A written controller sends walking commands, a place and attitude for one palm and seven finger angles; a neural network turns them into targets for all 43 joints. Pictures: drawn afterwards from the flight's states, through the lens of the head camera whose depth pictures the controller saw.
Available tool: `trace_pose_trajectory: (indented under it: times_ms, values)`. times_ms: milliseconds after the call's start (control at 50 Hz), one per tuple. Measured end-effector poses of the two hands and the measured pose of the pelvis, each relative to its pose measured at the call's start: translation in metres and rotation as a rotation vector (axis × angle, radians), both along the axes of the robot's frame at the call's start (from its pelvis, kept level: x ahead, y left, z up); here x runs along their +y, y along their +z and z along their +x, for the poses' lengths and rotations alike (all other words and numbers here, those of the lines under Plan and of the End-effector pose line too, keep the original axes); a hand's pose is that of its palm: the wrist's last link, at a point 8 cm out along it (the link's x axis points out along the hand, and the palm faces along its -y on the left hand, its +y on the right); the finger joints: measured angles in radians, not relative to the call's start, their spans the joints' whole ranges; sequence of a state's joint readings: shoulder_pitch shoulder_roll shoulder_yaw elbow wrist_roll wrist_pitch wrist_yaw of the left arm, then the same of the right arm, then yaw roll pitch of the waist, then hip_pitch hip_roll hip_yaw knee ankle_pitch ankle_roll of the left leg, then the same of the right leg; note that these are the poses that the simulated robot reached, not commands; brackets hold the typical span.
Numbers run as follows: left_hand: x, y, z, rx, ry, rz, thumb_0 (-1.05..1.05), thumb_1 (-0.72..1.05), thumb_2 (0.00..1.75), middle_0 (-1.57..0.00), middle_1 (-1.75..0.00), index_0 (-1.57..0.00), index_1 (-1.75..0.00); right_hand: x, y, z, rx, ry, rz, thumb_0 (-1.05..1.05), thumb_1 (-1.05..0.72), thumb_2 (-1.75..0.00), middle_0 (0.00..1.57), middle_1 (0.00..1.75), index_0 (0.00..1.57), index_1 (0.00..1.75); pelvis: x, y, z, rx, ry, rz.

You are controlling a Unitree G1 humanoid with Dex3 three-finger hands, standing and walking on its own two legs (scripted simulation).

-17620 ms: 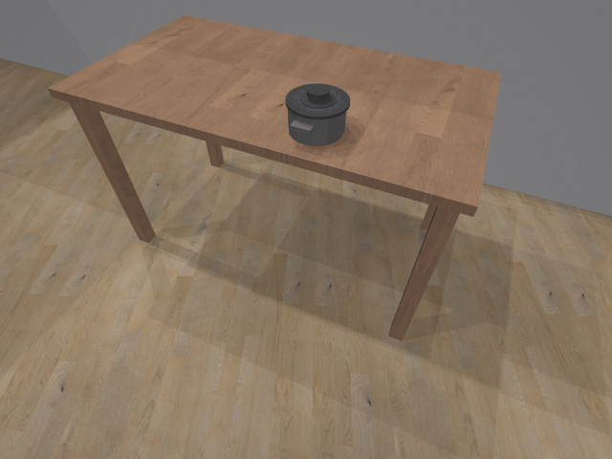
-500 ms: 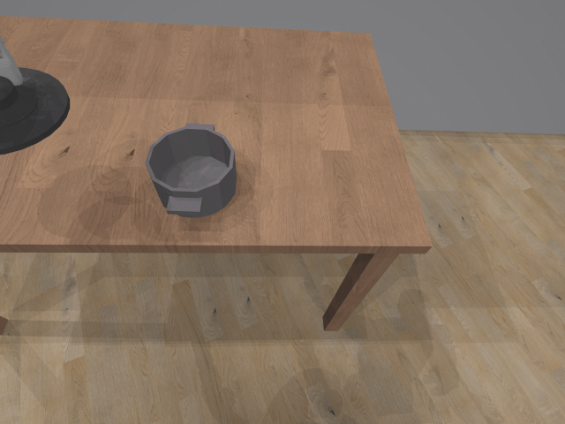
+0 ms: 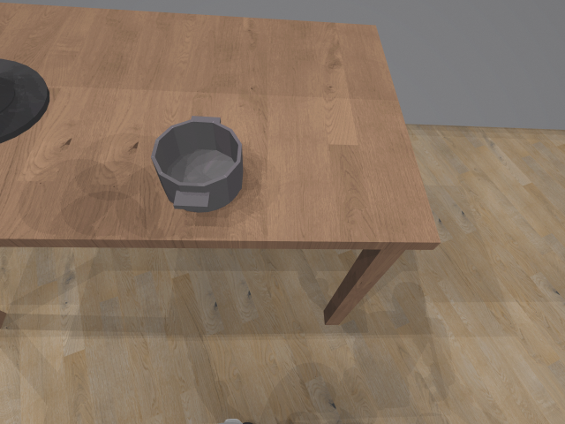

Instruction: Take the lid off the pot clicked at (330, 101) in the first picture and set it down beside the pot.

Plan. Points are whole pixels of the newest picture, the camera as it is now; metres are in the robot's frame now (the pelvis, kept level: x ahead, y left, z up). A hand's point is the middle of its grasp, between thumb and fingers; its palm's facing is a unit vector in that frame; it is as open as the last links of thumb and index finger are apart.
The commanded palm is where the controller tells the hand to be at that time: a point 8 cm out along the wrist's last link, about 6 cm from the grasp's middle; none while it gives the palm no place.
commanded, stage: lower the lid onto the table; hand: left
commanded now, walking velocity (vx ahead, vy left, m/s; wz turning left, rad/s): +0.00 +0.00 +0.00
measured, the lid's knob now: out of the picture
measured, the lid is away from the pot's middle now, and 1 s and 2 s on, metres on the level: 0.25 0.24 0.23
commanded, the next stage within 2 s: none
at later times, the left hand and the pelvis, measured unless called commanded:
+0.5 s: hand out of the picture +0.46 +0.36 +0.17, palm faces -0.40 -0.10 -0.91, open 8.7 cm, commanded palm +0.51 +0.36 +0.23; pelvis +0.00 +0.01 +0.00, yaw +0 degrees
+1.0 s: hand out of the picture +0.46 +0.37 +0.13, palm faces -0.43 -0.12 -0.89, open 8.7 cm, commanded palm +0.52 +0.37 +0.20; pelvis +0.00 +0.01 -0.01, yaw -1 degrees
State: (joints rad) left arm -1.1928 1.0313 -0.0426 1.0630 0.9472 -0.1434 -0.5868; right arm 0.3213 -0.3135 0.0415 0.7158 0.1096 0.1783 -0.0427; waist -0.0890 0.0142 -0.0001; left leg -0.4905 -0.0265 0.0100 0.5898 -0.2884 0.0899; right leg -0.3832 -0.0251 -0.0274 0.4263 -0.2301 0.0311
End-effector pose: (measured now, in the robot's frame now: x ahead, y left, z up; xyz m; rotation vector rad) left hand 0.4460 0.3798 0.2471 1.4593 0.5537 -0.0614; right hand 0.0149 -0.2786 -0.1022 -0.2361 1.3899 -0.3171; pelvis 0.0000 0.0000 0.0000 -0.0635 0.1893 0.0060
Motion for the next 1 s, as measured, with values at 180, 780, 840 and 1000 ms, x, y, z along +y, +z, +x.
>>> trace_pose_trajectory:
  times_ms: [180, 780, 840, 1000]
  values:
    - [-0.002, 0.002, 0.005, -0.012, -0.013, -0.014, 0.07, 0.31, 0.85, -0.89, -1.19, -0.40, -0.85, 0.006, 0.000, 0.002, -0.021, -0.003, 0.006, 0.01, -0.90, -0.90, 0.20, 0.30, 0.20, 0.30, 0.006, -0.001, -0.001, 0.004, -0.004, -0.002]
    - [-0.013, -0.047, 0.019, 0.050, -0.096, -0.018, 0.07, 0.32, 0.85, -0.88, -1.18, -0.39, -0.84, 0.007, 0.001, -0.014, 0.017, -0.025, -0.030, 0.00, -0.90, -0.90, 0.20, 0.30, 0.20, 0.30, 0.009, -0.006, 0.000, 0.034, -0.014, -0.008]
    - [-0.011, -0.050, 0.020, 0.048, -0.096, -0.022, 0.07, 0.32, 0.85, -0.88, -1.18, -0.39, -0.84, 0.006, 0.002, -0.016, 0.021, -0.030, -0.033, 0.00, -0.90, -0.90, 0.20, 0.30, 0.20, 0.30, 0.009, -0.006, 0.001, 0.039, -0.016, -0.009]
    - [-0.006, -0.057, 0.020, 0.058, -0.080, -0.025, 0.07, 0.32, 0.85, -0.88, -1.19, -0.39, -0.84, 0.006, 0.000, -0.019, 0.036, -0.038, -0.032, 0.00, -0.90, -0.90, 0.20, 0.30, 0.20, 0.30, 0.009, -0.008, 0.002, 0.051, -0.019, -0.011]
